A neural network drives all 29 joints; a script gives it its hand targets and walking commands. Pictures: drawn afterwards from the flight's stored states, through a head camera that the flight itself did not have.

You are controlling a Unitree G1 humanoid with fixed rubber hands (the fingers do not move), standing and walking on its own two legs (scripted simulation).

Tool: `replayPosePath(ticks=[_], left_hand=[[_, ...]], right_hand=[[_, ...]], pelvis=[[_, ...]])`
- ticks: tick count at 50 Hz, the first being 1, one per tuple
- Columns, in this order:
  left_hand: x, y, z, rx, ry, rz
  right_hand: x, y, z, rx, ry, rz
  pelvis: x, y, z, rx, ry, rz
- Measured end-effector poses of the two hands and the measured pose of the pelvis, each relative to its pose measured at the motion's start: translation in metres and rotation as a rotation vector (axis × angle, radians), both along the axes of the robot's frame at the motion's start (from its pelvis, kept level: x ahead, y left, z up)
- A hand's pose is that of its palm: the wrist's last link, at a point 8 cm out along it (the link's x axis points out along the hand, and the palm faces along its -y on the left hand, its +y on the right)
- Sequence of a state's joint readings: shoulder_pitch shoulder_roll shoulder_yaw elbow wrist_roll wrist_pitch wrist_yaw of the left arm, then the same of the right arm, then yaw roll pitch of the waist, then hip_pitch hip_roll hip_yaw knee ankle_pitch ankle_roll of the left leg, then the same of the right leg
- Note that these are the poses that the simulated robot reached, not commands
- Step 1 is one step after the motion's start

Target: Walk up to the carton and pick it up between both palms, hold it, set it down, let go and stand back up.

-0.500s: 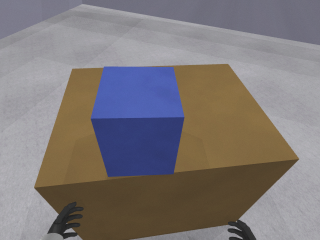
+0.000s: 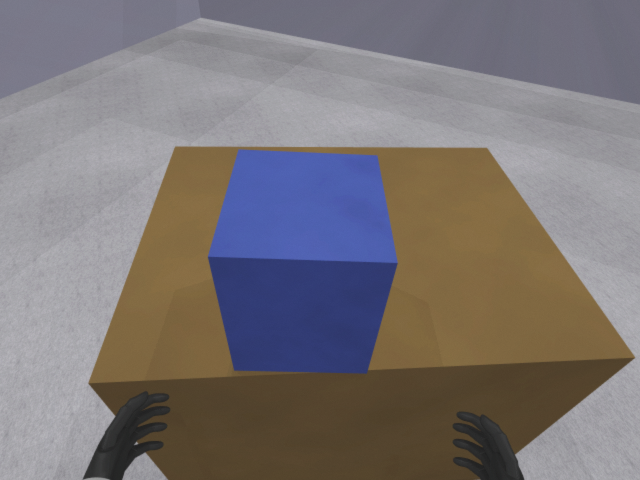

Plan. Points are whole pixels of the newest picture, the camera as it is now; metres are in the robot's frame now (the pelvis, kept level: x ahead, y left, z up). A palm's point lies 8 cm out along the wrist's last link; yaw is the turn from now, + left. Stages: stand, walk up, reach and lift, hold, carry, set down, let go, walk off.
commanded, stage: reach and lift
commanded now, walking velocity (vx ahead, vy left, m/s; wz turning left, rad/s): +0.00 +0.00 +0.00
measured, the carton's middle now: (304, 264) +0.42 +0.05 +0.05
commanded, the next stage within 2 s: none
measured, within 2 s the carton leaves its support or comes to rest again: neither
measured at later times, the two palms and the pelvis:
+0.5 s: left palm (102, 426) +0.18 +0.25 +0.03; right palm (482, 423) +0.21 -0.17 +0.03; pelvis -0.01 +0.00 +0.00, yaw +2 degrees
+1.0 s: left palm (114, 333) +0.26 +0.25 +0.09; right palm (480, 342) +0.29 -0.17 +0.08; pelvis -0.01 +0.00 +0.00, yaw +1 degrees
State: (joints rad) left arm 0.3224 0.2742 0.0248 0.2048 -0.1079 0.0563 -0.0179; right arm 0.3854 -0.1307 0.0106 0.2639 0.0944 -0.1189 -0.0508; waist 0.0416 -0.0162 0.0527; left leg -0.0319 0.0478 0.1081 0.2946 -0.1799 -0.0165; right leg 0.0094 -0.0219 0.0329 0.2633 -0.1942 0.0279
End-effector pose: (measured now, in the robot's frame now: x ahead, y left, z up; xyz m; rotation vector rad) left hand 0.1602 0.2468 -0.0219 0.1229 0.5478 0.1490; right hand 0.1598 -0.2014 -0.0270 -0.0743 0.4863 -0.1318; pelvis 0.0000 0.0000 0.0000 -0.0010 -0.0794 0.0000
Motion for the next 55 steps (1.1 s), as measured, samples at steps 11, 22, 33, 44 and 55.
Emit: replayPosePath(ticks=[11,22,33,44,55], left_hand=[[0.002,0.000,0.023,-0.031,-0.100,0.013],[0.019,0.001,0.049,-0.066,-0.228,0.015],[0.043,0.002,0.068,-0.091,-0.268,0.024],[0.084,0.003,0.098,-0.090,-0.288,0.018],[0.118,0.006,0.119,-0.105,-0.275,0.022]], right_hand=[[0.018,0.013,0.022,0.051,-0.086,0.008],[0.047,0.028,0.052,0.095,-0.198,0.025],[0.073,0.035,0.071,0.109,-0.237,0.029],[0.110,0.033,0.095,0.117,-0.272,0.035],[0.142,0.034,0.119,0.113,-0.289,0.046]], pelvis=[[0.000,-0.003,0.000,0.000,0.004,0.014],[-0.004,-0.004,-0.001,-0.001,0.007,0.025],[-0.008,-0.003,-0.001,-0.002,0.013,0.027],[-0.010,-0.003,-0.001,-0.004,0.025,0.022],[-0.011,-0.004,-0.001,-0.005,0.035,0.021]])
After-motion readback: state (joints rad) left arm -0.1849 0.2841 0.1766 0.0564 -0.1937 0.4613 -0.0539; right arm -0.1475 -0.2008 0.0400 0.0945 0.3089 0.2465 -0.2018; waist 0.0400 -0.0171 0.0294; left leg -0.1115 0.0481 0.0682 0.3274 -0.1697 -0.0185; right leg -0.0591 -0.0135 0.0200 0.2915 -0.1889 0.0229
